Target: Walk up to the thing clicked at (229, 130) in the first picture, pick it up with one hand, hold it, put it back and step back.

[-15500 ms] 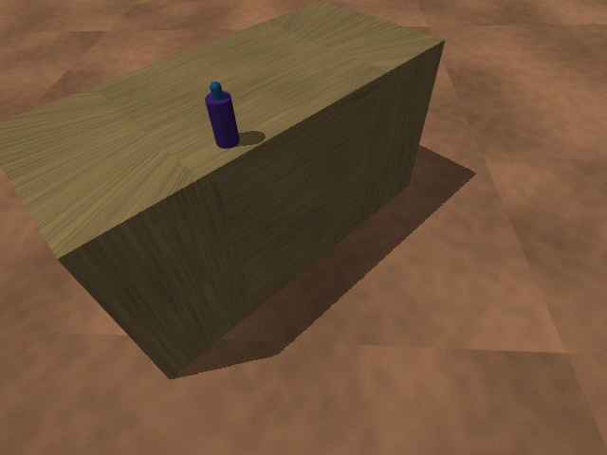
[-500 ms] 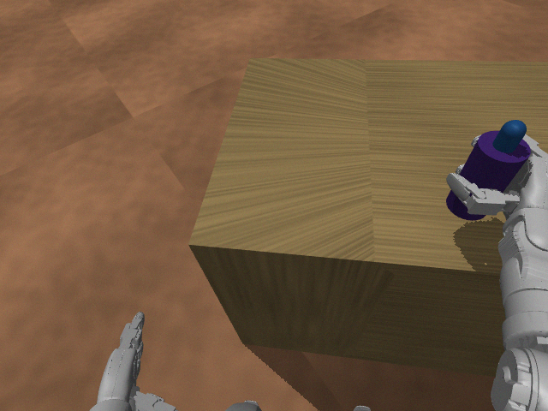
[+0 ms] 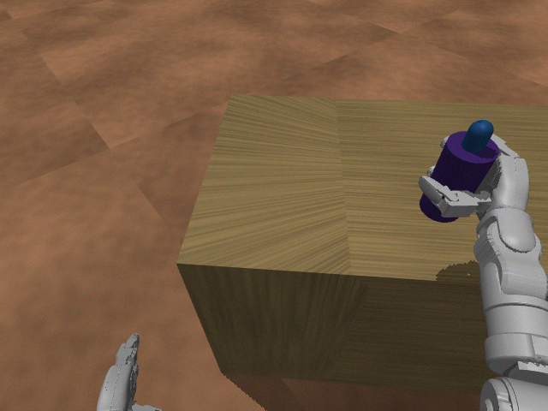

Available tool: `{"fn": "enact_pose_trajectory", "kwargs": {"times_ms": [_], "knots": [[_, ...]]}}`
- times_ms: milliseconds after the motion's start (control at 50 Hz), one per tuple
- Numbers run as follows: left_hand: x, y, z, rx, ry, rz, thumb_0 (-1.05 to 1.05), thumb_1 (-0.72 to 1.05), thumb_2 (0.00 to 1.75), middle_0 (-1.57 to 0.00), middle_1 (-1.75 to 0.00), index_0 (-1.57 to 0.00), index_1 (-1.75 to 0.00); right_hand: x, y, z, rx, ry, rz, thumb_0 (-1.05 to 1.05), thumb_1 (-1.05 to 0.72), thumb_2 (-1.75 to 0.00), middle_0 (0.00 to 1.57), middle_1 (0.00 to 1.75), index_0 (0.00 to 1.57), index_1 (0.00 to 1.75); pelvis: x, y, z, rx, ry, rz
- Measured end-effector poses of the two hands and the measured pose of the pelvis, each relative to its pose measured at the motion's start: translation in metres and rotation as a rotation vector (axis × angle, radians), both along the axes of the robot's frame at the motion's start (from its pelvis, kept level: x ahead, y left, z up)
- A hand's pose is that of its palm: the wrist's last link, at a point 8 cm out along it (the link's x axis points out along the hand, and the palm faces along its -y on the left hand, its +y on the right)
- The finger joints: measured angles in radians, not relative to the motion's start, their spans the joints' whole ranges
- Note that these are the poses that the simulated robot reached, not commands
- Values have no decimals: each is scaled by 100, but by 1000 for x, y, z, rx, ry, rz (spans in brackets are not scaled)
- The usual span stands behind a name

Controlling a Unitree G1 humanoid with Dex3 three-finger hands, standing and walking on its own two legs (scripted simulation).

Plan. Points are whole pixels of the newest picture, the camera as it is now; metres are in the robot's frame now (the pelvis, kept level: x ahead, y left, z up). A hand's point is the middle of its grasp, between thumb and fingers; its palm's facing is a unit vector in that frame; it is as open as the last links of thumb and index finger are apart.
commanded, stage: lift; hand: right
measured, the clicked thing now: (459, 170) +0.39 -0.20 +0.18
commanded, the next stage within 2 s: hold in 0.74 s
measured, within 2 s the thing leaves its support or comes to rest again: neither
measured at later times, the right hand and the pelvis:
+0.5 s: hand (456, 175) +0.35 -0.17 +0.21, palm faces +0.20 +0.98 +0.00, open 8.8 cm; pelvis -0.01 +0.01 +0.01, yaw -1 degrees
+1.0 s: hand (461, 162) +0.34 -0.17 +0.23, palm faces +0.21 +0.98 -0.01, open 8.8 cm; pelvis +0.00 +0.02 +0.02, yaw -1 degrees
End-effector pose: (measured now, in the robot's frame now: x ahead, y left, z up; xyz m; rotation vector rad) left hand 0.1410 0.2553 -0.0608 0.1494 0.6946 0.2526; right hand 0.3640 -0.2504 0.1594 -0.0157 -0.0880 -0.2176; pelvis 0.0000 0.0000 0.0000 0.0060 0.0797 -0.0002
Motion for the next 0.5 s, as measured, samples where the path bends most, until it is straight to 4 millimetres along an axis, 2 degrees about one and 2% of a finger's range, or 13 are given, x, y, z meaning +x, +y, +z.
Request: {"fn": "enact_pose_trajectory", "kwargs": {"times_ms": [100, 240, 380, 500], "knots": [[0, -4, 1, -23, -15, -13, -1, -52, 5, -6, -6, -6, -5, -14, 8, 9, 0, 17, 19, -1, 26, -109, 80, 114, 80, 112, -5, 1, 3, -4, -24, -2], [-1, 7, 9, 4, -50, -8, -1, -52, 5, -5, -6, -5, -5, -33, 13, 28, 9, -9, 9, -1, 26, -109, 80, 114, 80, 111, -6, 4, 6, -7, -56, -5], [1, 14, 5, 2, -38, -4, -1, -53, 5, -5, -6, -5, -5, -41, 23, 38, 1, 15, 18, -1, 27, -110, 81, 114, 80, 112, -9, 8, 9, -8, -76, -10], [6, 9, 5, -21, -55, -20, -1, -53, 5, -5, -5, -4, -5, -45, 28, 47, 6, 21, 17, -1, 27, -110, 81, 114, 80, 112, -8, 11, 11, -11, -86, -11]]}}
